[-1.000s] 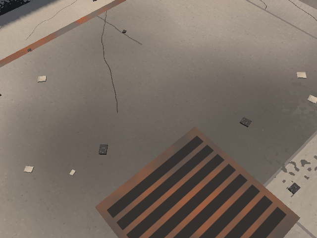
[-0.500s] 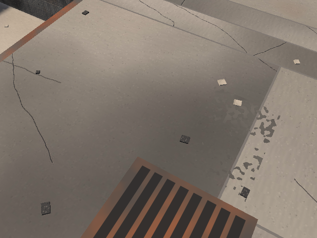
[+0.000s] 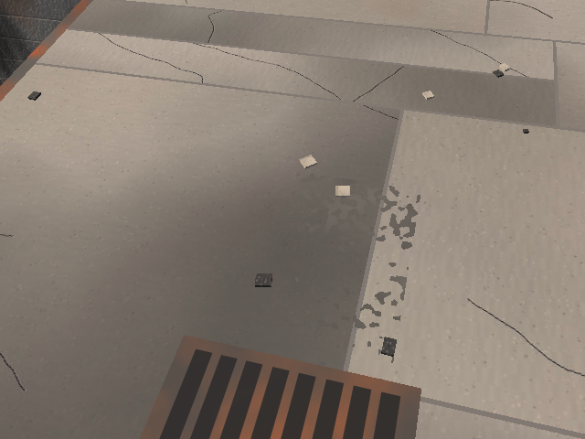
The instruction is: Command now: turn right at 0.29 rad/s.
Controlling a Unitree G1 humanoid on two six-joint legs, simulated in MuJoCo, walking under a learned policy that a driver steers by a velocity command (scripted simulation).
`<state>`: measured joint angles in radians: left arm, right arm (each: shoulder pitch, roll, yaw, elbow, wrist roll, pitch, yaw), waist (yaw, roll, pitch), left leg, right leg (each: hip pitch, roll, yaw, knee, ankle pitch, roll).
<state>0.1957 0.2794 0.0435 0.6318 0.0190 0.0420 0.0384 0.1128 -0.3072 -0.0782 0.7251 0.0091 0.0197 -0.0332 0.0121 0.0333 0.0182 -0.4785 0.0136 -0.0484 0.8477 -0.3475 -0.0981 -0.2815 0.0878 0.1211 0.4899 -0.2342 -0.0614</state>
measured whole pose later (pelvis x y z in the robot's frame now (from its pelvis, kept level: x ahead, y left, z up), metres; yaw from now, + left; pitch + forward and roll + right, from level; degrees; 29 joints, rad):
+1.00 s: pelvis +0.28 +0.05 -0.02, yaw -2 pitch +2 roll +0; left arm 0.45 0.27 0.04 0.83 -0.02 -0.05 0.01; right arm 0.06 -0.27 -0.03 0.62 0.01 -0.09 0.04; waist 0.07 0.00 0.03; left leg -0.49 -0.02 0.06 0.62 -0.17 0.07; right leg -0.14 0.01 0.10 1.00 -0.49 -0.01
